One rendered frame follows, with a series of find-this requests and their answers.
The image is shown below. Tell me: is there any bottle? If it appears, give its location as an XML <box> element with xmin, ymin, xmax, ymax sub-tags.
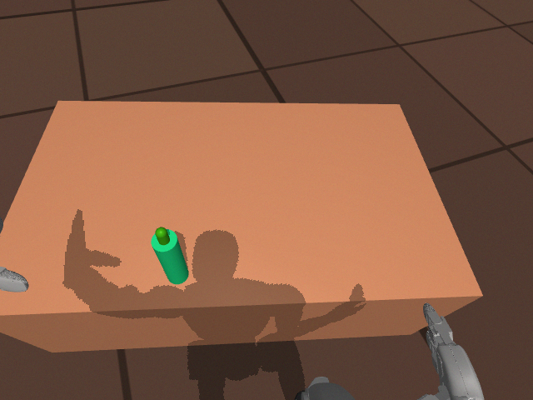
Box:
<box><xmin>152</xmin><ymin>227</ymin><xmax>189</xmax><ymax>284</ymax></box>

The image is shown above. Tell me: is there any left robot hand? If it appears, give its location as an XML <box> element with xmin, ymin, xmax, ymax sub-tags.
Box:
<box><xmin>0</xmin><ymin>218</ymin><xmax>29</xmax><ymax>292</ymax></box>

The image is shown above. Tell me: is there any right robot hand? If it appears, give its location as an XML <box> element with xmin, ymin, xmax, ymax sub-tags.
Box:
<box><xmin>417</xmin><ymin>303</ymin><xmax>485</xmax><ymax>400</ymax></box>

